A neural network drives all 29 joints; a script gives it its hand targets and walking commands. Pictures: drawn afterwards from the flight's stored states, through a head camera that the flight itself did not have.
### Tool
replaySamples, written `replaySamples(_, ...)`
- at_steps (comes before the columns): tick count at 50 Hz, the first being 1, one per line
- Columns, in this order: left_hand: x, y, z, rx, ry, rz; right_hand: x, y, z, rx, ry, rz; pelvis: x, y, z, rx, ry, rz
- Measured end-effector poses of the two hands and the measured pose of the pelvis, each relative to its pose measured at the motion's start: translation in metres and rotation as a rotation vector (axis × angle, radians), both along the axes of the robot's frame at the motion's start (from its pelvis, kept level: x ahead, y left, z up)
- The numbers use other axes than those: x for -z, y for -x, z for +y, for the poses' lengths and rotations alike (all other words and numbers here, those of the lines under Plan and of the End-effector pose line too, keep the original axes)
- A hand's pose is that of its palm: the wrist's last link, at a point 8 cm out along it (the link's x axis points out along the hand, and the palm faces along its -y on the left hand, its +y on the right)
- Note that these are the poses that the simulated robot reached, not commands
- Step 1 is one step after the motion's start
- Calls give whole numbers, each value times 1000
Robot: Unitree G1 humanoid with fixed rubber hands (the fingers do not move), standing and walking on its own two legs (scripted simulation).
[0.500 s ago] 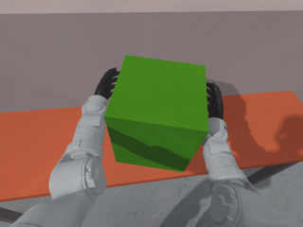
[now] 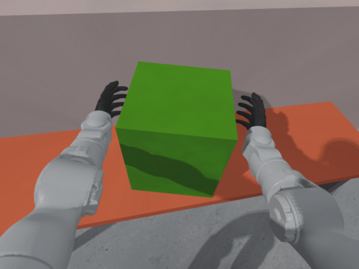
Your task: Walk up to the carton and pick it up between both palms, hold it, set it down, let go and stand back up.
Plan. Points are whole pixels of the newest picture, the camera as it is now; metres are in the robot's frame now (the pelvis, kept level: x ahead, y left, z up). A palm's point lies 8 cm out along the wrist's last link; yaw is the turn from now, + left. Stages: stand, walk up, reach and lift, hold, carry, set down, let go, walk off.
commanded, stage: set down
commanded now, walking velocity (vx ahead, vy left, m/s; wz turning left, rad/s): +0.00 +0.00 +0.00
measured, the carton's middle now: (177, 134) +0.41 -0.02 +0.05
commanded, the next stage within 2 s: none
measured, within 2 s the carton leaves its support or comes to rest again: neither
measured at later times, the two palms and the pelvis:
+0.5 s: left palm (102, 89) +0.47 +0.14 +0.16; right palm (275, 100) +0.40 -0.22 +0.17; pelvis +0.00 -0.02 +0.01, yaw +1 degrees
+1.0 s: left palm (81, 73) +0.47 +0.17 +0.20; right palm (272, 87) +0.39 -0.20 +0.20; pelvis +0.00 -0.01 +0.02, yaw +0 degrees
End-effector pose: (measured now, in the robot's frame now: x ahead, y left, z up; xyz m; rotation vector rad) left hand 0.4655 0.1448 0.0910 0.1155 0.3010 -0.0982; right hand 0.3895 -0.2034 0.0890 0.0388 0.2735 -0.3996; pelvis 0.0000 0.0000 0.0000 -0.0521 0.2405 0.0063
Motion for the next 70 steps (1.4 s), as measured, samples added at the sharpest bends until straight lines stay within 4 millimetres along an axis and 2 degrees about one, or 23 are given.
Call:
replaySamples(6,-19,-1,7,-15,-5,-38,-20,-1,-25,9,9,-19,1,7,-4,-7,-5,7)
replaySamples(12,-41,-5,-3,1,6,-45,-43,-4,-32,-5,5,-32,-2,9,-11,-10,-18,-11)
replaySamples(28,-69,-6,-7,1,31,-5,-86,-8,-19,-28,-8,-66,-14,4,-24,-3,-30,-103)
replaySamples(34,-74,-6,-2,17,54,-7,-110,-8,-7,-35,14,-93,-15,3,-22,-1,-32,-126)
replaySamples(40,-90,-5,7,17,53,-17,-123,-9,5,-41,3,-74,-17,4,-16,2,-26,-155)
replaySamples(47,-107,-4,15,22,46,-39,-123,-8,7,-45,-15,-65,-18,4,-9,5,-21,-191)
replaySamples(53,-110,1,26,26,36,-53,-103,2,3,-37,-41,-44,-19,1,-5,9,-18,-237)
replaySamples(61,-84,22,35,38,34,-39,-68,27,-6,-28,-65,-63,-19,-3,-4,16,-16,-285)
replaySamples(70,-52,51,49,19,55,2,-57,53,-8,-32,-55,-71,-19,-3,-5,29,-19,-308)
